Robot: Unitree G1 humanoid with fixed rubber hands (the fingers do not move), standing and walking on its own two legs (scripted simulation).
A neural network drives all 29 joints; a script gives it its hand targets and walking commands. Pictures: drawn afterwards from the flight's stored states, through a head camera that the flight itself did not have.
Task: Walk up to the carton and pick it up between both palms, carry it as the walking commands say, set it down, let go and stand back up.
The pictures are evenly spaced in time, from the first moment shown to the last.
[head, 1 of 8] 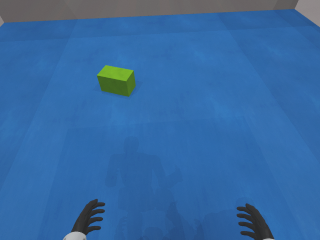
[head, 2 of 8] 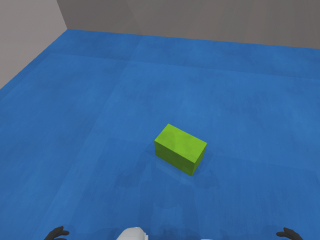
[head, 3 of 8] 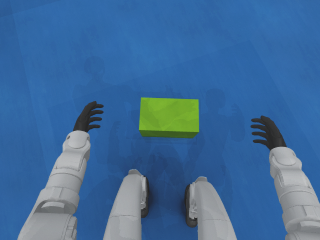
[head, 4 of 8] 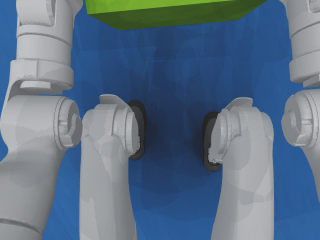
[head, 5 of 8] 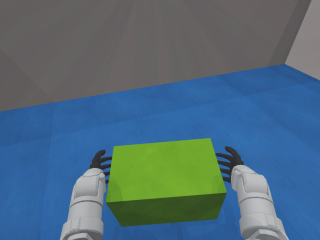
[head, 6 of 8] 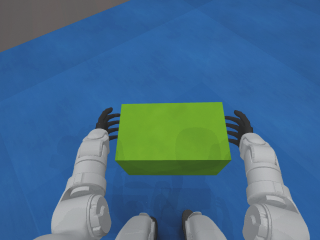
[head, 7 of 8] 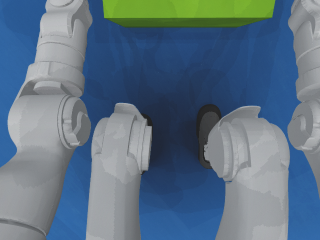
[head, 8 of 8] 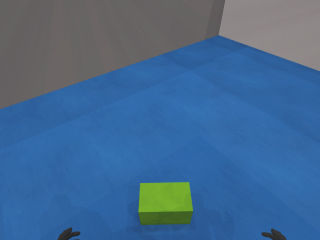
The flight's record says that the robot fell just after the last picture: no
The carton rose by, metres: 0.70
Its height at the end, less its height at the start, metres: +0.00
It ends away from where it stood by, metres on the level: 0.13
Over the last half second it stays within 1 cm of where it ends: yes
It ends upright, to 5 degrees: yes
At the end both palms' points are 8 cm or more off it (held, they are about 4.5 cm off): yes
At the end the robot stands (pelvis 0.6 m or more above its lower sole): yes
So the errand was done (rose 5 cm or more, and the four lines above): yes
